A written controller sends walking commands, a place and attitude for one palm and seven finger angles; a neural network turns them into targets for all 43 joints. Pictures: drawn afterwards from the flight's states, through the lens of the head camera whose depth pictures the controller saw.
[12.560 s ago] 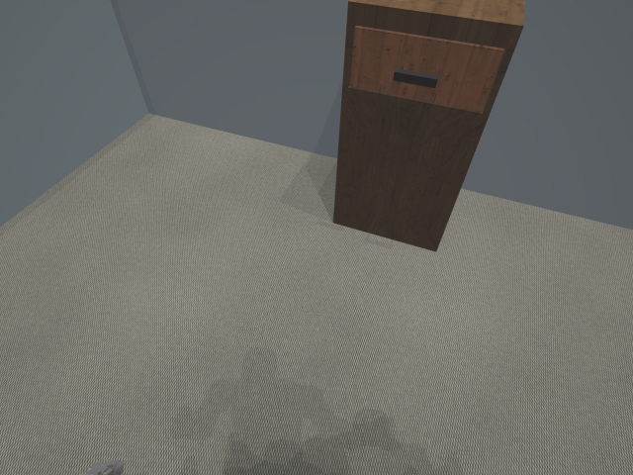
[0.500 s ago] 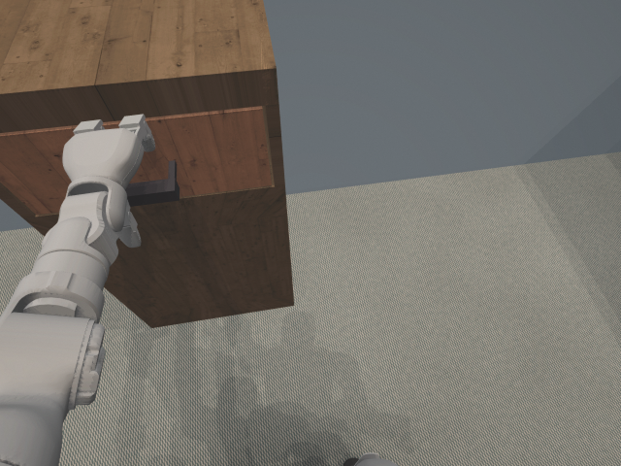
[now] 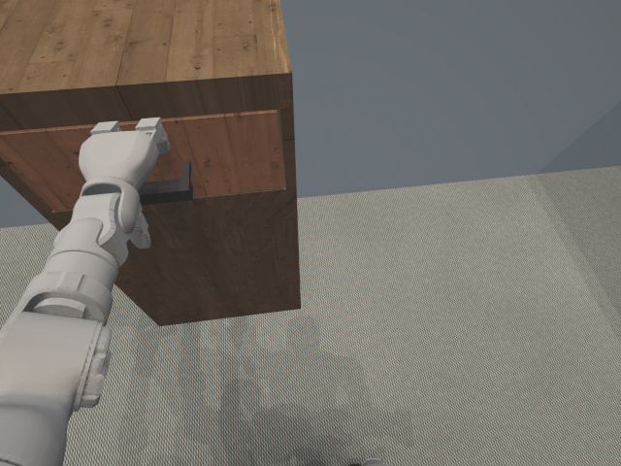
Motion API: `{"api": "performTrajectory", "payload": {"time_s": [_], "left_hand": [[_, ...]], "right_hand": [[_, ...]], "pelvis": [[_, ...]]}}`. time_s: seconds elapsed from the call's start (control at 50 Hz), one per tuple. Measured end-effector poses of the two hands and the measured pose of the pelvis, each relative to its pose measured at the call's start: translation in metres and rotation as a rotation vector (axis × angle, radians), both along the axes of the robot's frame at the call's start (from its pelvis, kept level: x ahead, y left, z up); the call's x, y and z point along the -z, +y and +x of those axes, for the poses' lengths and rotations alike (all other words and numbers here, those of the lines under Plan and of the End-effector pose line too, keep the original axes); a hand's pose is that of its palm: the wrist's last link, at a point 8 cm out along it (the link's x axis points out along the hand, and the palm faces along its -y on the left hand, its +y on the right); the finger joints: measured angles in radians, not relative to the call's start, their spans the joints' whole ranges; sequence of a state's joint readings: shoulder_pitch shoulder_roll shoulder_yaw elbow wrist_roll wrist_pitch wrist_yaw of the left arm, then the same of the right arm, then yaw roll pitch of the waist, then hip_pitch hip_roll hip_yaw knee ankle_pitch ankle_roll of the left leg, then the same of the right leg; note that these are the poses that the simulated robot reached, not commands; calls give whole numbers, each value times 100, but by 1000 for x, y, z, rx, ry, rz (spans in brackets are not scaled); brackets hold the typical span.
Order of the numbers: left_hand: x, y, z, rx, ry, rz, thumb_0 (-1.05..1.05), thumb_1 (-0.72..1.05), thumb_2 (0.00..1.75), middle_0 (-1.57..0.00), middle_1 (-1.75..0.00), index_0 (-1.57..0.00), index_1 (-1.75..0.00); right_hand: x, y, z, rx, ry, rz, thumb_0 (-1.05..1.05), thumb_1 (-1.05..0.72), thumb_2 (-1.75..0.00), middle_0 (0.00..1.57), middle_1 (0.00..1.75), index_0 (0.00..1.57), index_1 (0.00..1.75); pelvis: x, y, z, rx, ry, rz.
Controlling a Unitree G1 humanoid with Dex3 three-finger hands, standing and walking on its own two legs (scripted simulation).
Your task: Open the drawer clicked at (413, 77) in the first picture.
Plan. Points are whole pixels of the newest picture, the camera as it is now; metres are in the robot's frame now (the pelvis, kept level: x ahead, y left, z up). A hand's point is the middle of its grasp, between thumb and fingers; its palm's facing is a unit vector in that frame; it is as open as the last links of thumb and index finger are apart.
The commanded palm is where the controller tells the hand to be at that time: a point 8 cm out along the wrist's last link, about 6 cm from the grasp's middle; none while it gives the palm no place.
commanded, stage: move the hooked fingers above the handle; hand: left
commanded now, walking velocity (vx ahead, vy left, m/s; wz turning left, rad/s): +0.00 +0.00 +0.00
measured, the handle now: (152, 181) +0.54 +0.24 -0.01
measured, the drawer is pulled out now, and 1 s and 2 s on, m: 0.00 0.00 0.00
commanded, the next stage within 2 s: lower the fingers behind the handle in 0.10 s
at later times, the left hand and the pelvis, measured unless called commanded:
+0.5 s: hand (144, 195) +0.48 +0.23 +0.03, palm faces -0.07 -0.01 -1.00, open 13.9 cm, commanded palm +0.48 +0.23 +0.09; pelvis +0.00 -0.01 +0.00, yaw +0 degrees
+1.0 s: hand (149, 206) +0.49 +0.23 -0.01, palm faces -0.08 -0.02 -1.00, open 13.9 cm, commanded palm +0.48 +0.23 +0.05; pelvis -0.01 +0.00 -0.02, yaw -1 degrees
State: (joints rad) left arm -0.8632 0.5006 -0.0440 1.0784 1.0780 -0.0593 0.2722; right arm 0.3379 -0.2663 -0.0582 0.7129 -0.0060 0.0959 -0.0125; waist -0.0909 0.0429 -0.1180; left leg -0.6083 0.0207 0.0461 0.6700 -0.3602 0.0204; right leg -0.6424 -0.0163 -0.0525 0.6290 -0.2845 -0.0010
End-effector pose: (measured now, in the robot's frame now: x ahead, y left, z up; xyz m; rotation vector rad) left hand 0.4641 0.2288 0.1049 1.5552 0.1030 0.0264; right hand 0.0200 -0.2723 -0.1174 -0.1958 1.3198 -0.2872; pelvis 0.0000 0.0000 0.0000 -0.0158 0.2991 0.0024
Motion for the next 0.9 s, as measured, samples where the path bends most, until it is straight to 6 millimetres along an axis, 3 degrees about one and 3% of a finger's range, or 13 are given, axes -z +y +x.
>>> {"api": "performTrajectory", "payload": {"time_s": [0.24, 0.46, 0.64, 0.9], "left_hand": [[0, -1, 6, -41, 6, 14, 0, -49, 30, -32, -120, -31, -120], [17, -3, -1, 3, 28, 3, 0, -49, 30, -32, -120, -31, -120], [29, 3, 5, -38, 21, 8, 0, -49, 30, -32, -120, -31, -120], [48, 3, 4, -11, 37, -3, 0, -49, 30, -32, -120, -31, -120]], "right_hand": [[3, 0, -8, 22, 12, 13, 1, -91, -90, 20, 30, 20, 30], [4, -4, -22, 23, 60, 3, 1, -91, -90, 20, 30, 20, 30], [5, -9, -28, 26, 73, -18, 1, -91, -90, 20, 30, 20, 30], [9, -2, -38, 29, 99, -18, 1, -91, -90, 20, 30, 20, 30]], "pelvis": [[0, -2, 1, 14, 6, 3], [3, -5, 0, 8, 19, 3], [8, -5, -4, 8, 48, 1], [14, 0, -6, 9, 72, -6]]}}
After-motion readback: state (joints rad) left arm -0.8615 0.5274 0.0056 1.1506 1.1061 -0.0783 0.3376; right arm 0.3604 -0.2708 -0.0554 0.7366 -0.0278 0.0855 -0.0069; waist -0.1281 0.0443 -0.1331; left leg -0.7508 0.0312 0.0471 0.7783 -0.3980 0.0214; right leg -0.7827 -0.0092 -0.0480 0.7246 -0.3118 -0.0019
